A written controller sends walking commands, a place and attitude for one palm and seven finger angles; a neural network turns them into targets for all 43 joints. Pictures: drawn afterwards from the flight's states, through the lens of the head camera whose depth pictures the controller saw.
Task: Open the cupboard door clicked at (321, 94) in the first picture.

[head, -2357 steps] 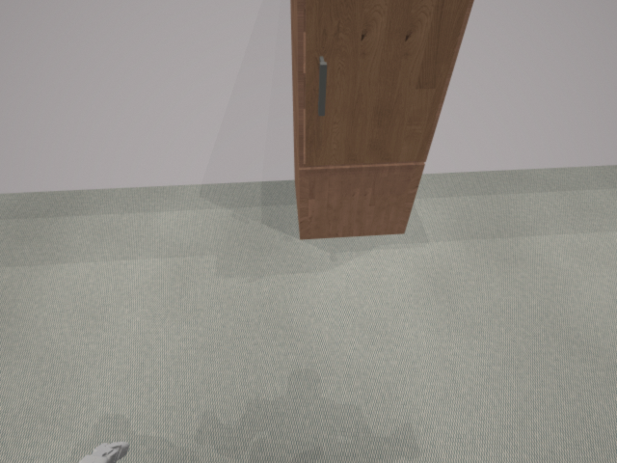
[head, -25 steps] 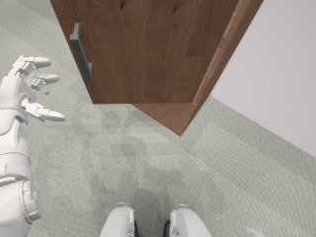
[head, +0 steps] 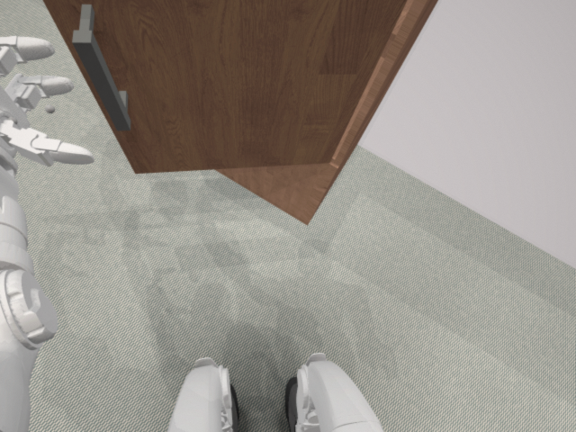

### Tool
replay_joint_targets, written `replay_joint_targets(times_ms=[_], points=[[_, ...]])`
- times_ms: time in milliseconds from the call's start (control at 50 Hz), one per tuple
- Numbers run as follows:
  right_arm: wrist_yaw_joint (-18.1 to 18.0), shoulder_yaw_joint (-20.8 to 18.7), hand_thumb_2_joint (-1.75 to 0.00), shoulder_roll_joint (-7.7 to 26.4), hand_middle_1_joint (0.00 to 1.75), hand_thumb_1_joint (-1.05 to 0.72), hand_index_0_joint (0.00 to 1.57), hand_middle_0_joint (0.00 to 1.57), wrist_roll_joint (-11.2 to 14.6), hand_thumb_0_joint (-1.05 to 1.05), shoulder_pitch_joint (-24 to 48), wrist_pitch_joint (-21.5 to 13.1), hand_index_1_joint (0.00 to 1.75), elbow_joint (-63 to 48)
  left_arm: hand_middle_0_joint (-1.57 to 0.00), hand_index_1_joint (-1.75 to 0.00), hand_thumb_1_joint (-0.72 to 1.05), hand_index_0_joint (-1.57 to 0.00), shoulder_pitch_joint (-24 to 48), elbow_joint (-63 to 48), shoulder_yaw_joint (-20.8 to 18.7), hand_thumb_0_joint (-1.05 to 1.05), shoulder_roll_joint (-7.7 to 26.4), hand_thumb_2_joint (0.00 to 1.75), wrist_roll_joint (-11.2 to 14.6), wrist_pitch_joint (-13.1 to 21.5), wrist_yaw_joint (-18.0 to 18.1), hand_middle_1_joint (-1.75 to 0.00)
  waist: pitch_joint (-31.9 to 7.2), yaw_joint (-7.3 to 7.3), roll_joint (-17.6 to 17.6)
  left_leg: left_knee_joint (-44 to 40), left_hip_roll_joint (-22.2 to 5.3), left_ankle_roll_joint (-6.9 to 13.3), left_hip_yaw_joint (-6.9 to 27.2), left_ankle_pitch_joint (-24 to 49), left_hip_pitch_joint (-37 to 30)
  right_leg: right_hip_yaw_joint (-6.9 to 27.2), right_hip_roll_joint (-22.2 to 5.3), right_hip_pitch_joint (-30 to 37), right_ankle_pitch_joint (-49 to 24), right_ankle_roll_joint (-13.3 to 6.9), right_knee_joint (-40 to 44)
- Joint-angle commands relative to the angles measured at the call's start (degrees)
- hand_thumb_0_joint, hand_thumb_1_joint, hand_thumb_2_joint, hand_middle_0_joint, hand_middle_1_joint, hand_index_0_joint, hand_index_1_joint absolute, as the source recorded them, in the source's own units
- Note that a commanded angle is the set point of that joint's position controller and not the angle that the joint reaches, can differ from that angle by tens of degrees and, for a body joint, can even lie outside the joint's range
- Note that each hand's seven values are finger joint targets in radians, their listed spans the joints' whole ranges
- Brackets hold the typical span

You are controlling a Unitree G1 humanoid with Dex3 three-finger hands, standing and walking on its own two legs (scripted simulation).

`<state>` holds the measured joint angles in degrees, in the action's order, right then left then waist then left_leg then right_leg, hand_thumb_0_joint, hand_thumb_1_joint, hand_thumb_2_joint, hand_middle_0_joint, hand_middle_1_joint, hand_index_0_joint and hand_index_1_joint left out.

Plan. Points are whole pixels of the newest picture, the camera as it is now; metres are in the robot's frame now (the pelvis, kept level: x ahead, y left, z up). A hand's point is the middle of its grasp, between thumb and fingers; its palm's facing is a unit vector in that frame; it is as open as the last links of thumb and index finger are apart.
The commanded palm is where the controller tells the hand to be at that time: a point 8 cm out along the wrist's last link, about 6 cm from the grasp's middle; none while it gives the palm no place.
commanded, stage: move the hooked fingers beside the handle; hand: left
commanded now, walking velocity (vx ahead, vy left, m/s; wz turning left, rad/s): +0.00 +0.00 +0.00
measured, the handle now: (107, 75) +0.57 +0.20 +0.05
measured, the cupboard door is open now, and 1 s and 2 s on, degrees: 39 39 39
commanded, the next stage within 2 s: slide the fingers in behind the handle in 0.90 s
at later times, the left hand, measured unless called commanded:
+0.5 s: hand (37, 102) +0.52 +0.27 +0.06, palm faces +0.08 -1.00 -0.02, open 14.0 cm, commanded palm +0.50 +0.29 +0.06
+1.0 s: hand (52, 102) +0.52 +0.26 +0.06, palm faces +0.06 -1.00 -0.03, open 14.0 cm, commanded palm +0.50 +0.29 +0.05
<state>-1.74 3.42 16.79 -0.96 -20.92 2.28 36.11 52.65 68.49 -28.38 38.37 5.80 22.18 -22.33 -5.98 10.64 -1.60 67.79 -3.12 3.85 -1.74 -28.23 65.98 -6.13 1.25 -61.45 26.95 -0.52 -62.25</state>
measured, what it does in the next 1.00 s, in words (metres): stands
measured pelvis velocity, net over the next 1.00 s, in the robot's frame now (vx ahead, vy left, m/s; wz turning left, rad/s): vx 0.00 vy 0.00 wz -0.01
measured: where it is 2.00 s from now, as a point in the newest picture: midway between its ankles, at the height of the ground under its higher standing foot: outside the picture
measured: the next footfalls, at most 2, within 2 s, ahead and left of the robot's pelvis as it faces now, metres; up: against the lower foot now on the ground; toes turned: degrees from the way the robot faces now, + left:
none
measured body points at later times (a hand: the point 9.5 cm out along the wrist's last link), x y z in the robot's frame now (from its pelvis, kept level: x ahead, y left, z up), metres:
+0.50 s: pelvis +0.01 +0.00 +0.00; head +0.18 +0.04 +0.42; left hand +0.51 +0.33 +0.06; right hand +0.00 -0.27 -0.09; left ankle +0.03 +0.07 -0.64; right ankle +0.02 -0.12 -0.64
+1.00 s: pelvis +0.00 +0.00 +0.00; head +0.17 +0.03 +0.41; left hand +0.51 +0.31 +0.06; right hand +0.00 -0.27 -0.10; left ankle +0.03 +0.07 -0.64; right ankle +0.02 -0.12 -0.64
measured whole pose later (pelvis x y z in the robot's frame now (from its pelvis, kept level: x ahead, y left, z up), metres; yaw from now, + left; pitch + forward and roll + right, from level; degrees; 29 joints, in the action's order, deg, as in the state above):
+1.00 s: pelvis +0.00 +0.00 +0.00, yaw -1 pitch +27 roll -6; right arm -0.6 4.5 15.9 -1.0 -21.2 4.8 35.0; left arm 53.3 69.3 -29.2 40.1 4.9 21.9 -21.5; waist -5.7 11.2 -2.2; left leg 68.3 -3.8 3.8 -1.7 -28.6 66.7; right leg -5.9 2.0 -62.2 26.9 -0.6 -62.3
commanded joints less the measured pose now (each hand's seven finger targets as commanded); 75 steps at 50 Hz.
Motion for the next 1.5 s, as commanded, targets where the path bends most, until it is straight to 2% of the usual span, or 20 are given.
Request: replay_joint_targets(times_ms=[0, 60, 120, 180, 220, 240, 300, 380, 520, 600, 720, 820, 900, 960, 1100, 1200, 1280, 1340, 1400, 1480], points=[[-0.37, -4.03, -0.9, 11.61, 0.3, -0.9, 0.2, 0.2, -0.25, 0.0, -11.46, 0.13, 0.3, -1.71, -0.3, -1.2, -0.5, -0.3, 25.61, -12.11, -2.39, 0.0, 17.97, 0.3, 0.42, 4.46, 1.55, -1.2, -31.98, 0.67, -12.46, -6.83, -0.54, -3.57, 9.45, 28.26, -33.84, 2.4, 1.87, 2.6, -13.09, -0.85, 5.23], [-0.45, -3.24, -0.9, 11.85, 0.3, -0.9, 0.2, 0.2, -0.09, 0.0, -11.94, 0.69, 0.3, -1.71, -0.3, -1.2, -0.5, -0.3, 27.67, -7.12, -2.28, 0.0, 19.72, 0.3, -0.57, 2.63, 1.74, -1.2, -28.23, 2.38, -10.5, -6.15, -0.36, -2.54, 8.5, 25.05, -28.42, 2.64, 1.99, 3.07, -13.04, -0.56, 5.26], [-0.32, -3.2, -0.9, 11.94, 0.3, -0.9, 0.2, 0.2, -0.35, 0.0, -12.61, 1.18, 0.3, -2.81, -0.3, -1.2, -0.5, -0.3, 25.13, -7.34, -4.12, 0.0, 22.81, 0.3, -1.62, 1.68, 1.52, -1.2, -31.33, 0.9, -11.4, -5.6, -0.04, -2.34, 7.95, 27.12, -27.29, 2.95, 1.85, 6.19, -15.6, -0.65, 4.64], [0.34, -3.54, -0.9, 11.72, 0.3, -0.9, 0.2, 0.2, -0.56, 0.0, -13.01, 1.8, 0.3, -3.57, -0.3, -1.2, -0.5, -0.3, 21.41, -11.38, -4.66, 0.0, 22.66, 0.3, -1.3, 2.49, 0.8, -1.2, -34.98, -0.81, -14.87, -5.78, -0.66, -3.39, 8.37, 34.01, -32.85, 2.67, 2.07, 5.99, -18.11, -0.77, 4.44], [0.54, -3.62, -0.9, 11.57, 0.3, -0.9, 0.2, 0.2, -0.27, 0.0, -12.59, 2.02, 0.3, -3.8, -0.3, -1.2, -0.5, -0.3, 20.12, -10.84, -4.38, 0.0, 21.14, 0.3, -0.12, 2.19, 0.25, -1.2, -33.27, -0.04, -10.97, -5.56, -0.44, -2.43, 7.36, 31.34, -29.35, 3.2, 2.29, 8.3, -19.37, -0.41, 5.08], [0.38, -3.74, -0.9, 11.7, 0.3, -0.9, 0.2, 0.2, -0.28, 0.0, -12.8, 1.89, 0.3, -3.96, -0.3, -1.2, -0.5, -0.3, 19.96, -10.8, -6.05, 0.0, 22.63, 0.3, 0.48, 2.27, -0.01, -1.2, -32.78, 0.09, -8.67, -5.46, -0.36, -2.03, 7.28, 30.57, -27.48, 3.17, 2.45, 9.87, -20.19, -0.55, 4.83], [0.27, -3.99, -0.9, 11.65, 0.3, -0.9, 0.2, 0.2, -0.06, 0.0, -12.73, 1.84, 0.3, -3.82, -0.3, -1.2, -0.5, -0.3, 21.06, -13.84, -7.73, 0.0, 24.65, 0.3, 0.93, 2.6, -0.48, -1.2, -34.99, -0.75, -10.65, -5.78, -0.05, -1.86, 6.52, 29.75, -26.88, 3.81, 2.41, 12.59, -21.19, -0.41, 5.13], [0.52, -4.13, -0.9, 11.33, 0.3, -0.9, 0.2, 0.2, -0.11, 0.0, -12.81, 1.83, 0.3, -2.73, -0.3, -1.2, -0.5, -0.3, 20.65, -15.33, -6.41, 0.0, 22.96, 0.3, 0.73, 3.77, -0.62, -1.2, -33.14, -0.37, -12.52, -6.0, -0.45, -2.2, 6.9, 30.96, -30.33, 3.46, 2.65, 9.85, -19.98, -0.59, 5.73], [0.44, -4.21, -0.9, 11.08, 0.3, -0.9, 0.2, 0.2, 0.2, 0.0, -12.14, 2.1, 0.3, -1.37, -0.3, -1.2, -0.5, -0.3, 20.87, -11.37, 1.0, 0.0, 12.79, 0.3, 2.01, 2.27, -1.8, -1.2, -27.58, 1.69, -13.32, -7.27, -0.68, -2.79, 8.26, 28.3, -33.57, 2.36, 2.56, 2.85, -14.5, -0.76, 7.27], [0.06, -3.99, -0.9, 11.18, 0.3, -0.9, 0.2, 0.2, 0.19, 0.0, -11.69, 2.09, 0.3, -1.86, -0.3, -1.2, -0.5, -0.3, 21.7, -10.14, -0.35, 0.0, 14.87, 0.3, 1.53, 2.26, -0.37, -1.2, -26.51, 1.35, -11.12, -7.26, -0.32, -2.57, 8.13, 25.98, -30.88, 2.43, 2.3, 3.42, -13.75, -0.77, 6.81], [0.45, -4.07, -0.9, 11.14, 0.3, -0.9, 0.2, 0.2, -0.44, 0.0, -11.01, 1.7, 0.3, -2.43, -0.3, -1.2, -0.5, -0.3, 24.72, -15.35, -3.02, 0.0, 18.57, 0.3, 0.13, 5.82, 2.7, -1.2, -32.14, 0.18, -14.66, -6.42, -0.52, -3.65, 8.87, 30.2, -34.82, 2.41, 2.25, 3.78, -14.75, -1.08, 5.23], [0.43, -3.6, -0.9, 11.33, 0.3, -0.9, 0.2, 0.2, 0.04, 0.0, -10.7, 2.0, 0.3, -2.89, -0.3, -1.2, -0.5, -0.3, 22.29, -10.64, -2.59, 0.0, 18.55, 0.3, -0.14, 3.73, 2.11, -1.2, -29.42, 0.71, -11.11, -6.69, -0.27, -2.76, 7.87, 26.29, -29.79, 2.78, 2.26, 6.15, -14.76, -0.65, 5.69], [0.28, -3.57, -0.9, 11.37, 0.3, -0.9, 0.2, 0.2, 0.07, 0.0, -11.08, 2.17, 0.3, -2.94, -0.3, -1.2, -0.5, -0.3, 23.1, -11.51, -1.3, 0.0, 17.21, 0.3, 0.28, 3.2, 1.05, -1.2, -30.23, 0.96, -11.96, -6.88, -0.41, -2.8, 8.29, 26.17, -31.2, 2.67, 2.29, 4.84, -14.29, -0.7, 5.87], [0.04, -3.66, -0.9, 11.64, 0.3, -0.9, 0.2, 0.2, -0.01, 0.0, -11.4, 1.98, 0.3, -2.79, -0.3, -1.2, -0.5, -0.3, 23.24, -12.24, -3.31, 0.0, 19.47, 0.3, 0.94, 3.94, 0.67, -1.2, -31.75, 0.73, -10.01, -6.42, -0.4, -2.61, 8.17, 26.81, -30.17, 2.82, 2.43, 6.47, -15.46, -0.69, 5.41], [0.29, -3.72, -0.9, 11.14, 0.3, -0.9, 0.2, 0.2, 0.04, 0.0, -11.77, 1.85, 0.3, -1.9, -0.3, -1.2, -0.5, -0.3, 23.16, -10.15, -0.35, 0.0, 15.04, 0.3, 1.0, 3.64, 0.75, -1.2, -28.71, 1.39, -10.78, -6.68, -0.25, -2.41, 8.0, 23.57, -28.94, 2.84, 2.43, 4.41, -13.1, -0.73, 6.07], [0.58, -3.98, -0.9, 10.92, 0.3, -0.9, 0.2, 0.2, -0.25, 0.0, -11.95, 1.91, 0.3, -1.68, -0.3, -1.2, -0.5, -0.3, 24.48, -13.04, -0.84, 0.0, 15.07, 0.3, 0.69, 4.18, 2.26, -1.2, -31.24, 0.7, -13.3, -6.56, -0.38, -3.02, 8.54, 26.64, -32.07, 2.53, 2.36, 3.77, -14.0, -0.94, 5.55], [0.79, -3.95, -0.9, 10.88, 0.3, -0.9, 0.2, 0.2, -0.3, 0.0, -11.77, 1.92, 0.3, -2.04, -0.3, -1.2, -0.5, -0.3, 23.81, -13.35, -1.8, 0.0, 15.57, 0.3, 0.5, 4.42, 3.96, -1.2, -30.89, 0.66, -11.4, -6.56, -0.13, -2.57, 7.75, 25.53, -30.08, 2.95, 2.42, 5.9, -14.63, -0.76, 5.82], [0.93, -3.91, -0.9, 10.52, 0.3, -0.9, 0.2, 0.2, -0.3, 0.0, -11.75, 1.85, 0.3, -2.05, -0.3, -1.2, -0.5, -0.3, 24.57, -13.87, -0.05, 0.0, 13.57, 0.3, -0.04, 4.77, 4.5, -1.2, -29.97, 1.29, -11.41, -6.56, -0.11, -2.37, 7.63, 25.08, -30.15, 2.99, 2.47, 5.62, -14.7, -0.86, 5.83], [1.12, -4.12, -0.9, 10.52, 0.3, -0.9, 0.2, 0.2, -0.38, 0.0, -11.58, 2.04, 0.3, -1.91, -0.3, -1.2, -0.5, -0.3, 23.52, -14.62, 0.7, 0.0, 12.35, 0.3, -0.25, 5.09, 4.6, -1.2, -31.65, 0.47, -13.81, -6.99, -0.25, -3.09, 8.1, 26.92, -33.22, 2.64, 2.47, 4.88, -14.6, -1.1, 5.85], [1.09, -4.22, -0.9, 10.35, 0.3, -0.9, 0.2, 0.2, -0.16, 0.0, -11.28, 2.02, 0.3, -1.55, -0.3, -1.2, -0.5, -0.3, 22.96, -12.8, 2.05, 0.0, 8.99, 0.3, 1.31, 4.68, 4.56, -1.2, -29.2, 1.49, -10.0, -7.22, -0.21, -2.71, 7.81, 25.45, -31.37, 2.68, 2.51, 5.56, -14.91, -0.76, 6.66]])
